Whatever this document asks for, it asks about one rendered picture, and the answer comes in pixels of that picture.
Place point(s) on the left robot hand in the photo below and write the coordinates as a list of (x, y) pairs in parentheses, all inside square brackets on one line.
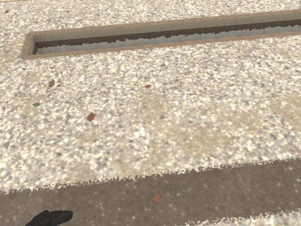
[(53, 218)]

